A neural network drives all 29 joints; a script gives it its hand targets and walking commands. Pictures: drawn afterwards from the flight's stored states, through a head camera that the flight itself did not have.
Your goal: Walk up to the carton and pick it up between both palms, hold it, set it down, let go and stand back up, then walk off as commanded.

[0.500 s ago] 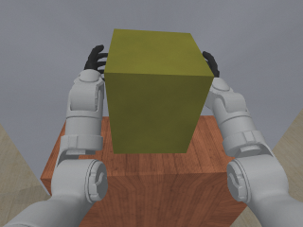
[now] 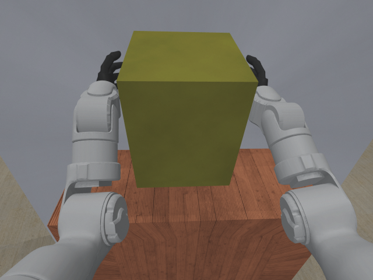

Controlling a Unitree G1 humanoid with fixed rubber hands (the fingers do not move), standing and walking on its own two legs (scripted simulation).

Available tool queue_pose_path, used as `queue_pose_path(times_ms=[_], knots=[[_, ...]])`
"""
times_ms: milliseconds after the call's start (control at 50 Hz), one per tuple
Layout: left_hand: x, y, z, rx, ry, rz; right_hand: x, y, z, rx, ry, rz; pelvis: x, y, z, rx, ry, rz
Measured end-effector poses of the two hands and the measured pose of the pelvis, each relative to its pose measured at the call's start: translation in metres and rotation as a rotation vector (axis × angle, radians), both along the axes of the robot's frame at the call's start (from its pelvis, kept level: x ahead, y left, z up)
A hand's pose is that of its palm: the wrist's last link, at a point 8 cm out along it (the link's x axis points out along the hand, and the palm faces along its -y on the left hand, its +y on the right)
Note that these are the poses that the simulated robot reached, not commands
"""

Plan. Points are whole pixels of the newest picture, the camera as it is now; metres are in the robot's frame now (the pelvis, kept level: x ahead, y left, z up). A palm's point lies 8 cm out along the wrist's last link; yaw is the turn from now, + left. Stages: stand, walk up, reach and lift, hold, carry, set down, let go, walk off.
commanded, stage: reach and lift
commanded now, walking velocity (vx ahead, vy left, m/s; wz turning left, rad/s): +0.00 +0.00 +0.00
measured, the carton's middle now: (183, 110) +0.39 +0.00 +0.24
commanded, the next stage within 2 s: hold in 0.22 s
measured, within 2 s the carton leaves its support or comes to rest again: neither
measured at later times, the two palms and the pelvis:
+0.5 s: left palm (102, 81) +0.37 +0.15 +0.31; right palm (259, 83) +0.37 -0.14 +0.31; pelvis -0.01 +0.00 +0.00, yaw +0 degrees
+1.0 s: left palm (102, 75) +0.37 +0.15 +0.32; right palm (262, 75) +0.37 -0.14 +0.32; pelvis +0.00 -0.01 +0.00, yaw +0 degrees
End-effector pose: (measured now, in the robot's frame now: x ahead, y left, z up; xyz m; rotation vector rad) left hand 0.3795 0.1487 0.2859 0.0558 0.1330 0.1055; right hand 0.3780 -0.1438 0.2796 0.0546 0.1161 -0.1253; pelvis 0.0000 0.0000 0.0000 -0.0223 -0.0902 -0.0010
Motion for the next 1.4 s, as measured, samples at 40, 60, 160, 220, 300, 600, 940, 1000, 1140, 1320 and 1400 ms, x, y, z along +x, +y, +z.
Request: queue_pose_path(times_ms=[40,60,160,220,300,600,940,1000,1140,1320,1400], knots=[[-0.001,-0.001,0.002,-0.004,0.001,-0.003,-0.001,-0.001,0.002,0.004,0.001,-0.003,0.0,0.0,0.0,0.0,-0.001,0.002],[-0.001,-0.001,0.003,-0.003,-0.003,-0.004,-0.002,-0.001,0.004,0.005,-0.002,-0.005,-0.001,0.0,0.0,0.0,0.0,0.003],[0.0,-0.003,0.007,0.003,0.018,-0.01,-0.003,-0.004,0.008,0.005,0.021,-0.01,-0.003,0.0,0.0,0.002,0.004,-0.007],[0.0,-0.004,0.01,0.012,0.013,-0.01,-0.003,-0.004,0.013,-0.005,0.016,-0.007,-0.004,-0.001,0.0,0.001,0.01,-0.009],[-0.003,-0.003,0.015,0.003,0.003,-0.002,-0.003,-0.003,0.02,-0.003,0.007,-0.001,-0.005,-0.002,0.0,0.0,0.018,-0.007],[-0.013,0.002,0.022,-0.019,0.005,0.008,-0.011,0.002,0.03,-0.023,0.014,0.011,-0.006,-0.005,-0.001,-0.002,0.019,0.0],[-0.011,0.001,0.033,-0.03,0.016,0.015,-0.007,0.0,0.04,-0.018,0.035,0.012,-0.004,-0.008,-0.001,0.001,0.038,-0.005],[-0.011,0.0,0.033,-0.023,0.011,0.013,-0.007,0.0,0.04,-0.02,0.032,0.014,-0.003,-0.008,-0.001,-0.002,0.035,-0.001],[-0.01,0.002,0.028,-0.031,0.017,0.014,-0.006,0.001,0.036,-0.018,0.04,0.015,-0.001,-0.007,-0.001,-0.003,0.034,-0.001],[-0.015,0.004,0.027,-0.035,0.01,0.017,-0.01,0.004,0.037,-0.006,0.038,0.014,-0.002,-0.004,-0.001,-0.005,0.025,0.0],[-0.016,0.003,0.028,-0.026,0.007,0.019,-0.011,0.003,0.038,-0.006,0.042,0.014,-0.003,-0.004,-0.001,-0.005,0.034,-0.004]])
